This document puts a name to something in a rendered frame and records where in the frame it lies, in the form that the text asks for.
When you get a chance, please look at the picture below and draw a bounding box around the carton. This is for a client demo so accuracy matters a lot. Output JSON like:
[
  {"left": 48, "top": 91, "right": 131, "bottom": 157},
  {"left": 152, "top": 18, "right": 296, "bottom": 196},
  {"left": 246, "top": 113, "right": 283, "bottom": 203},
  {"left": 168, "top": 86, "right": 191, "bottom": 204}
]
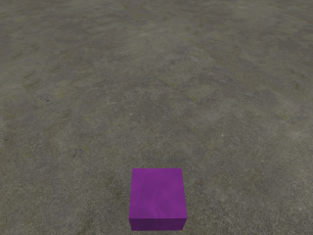
[{"left": 128, "top": 168, "right": 188, "bottom": 231}]

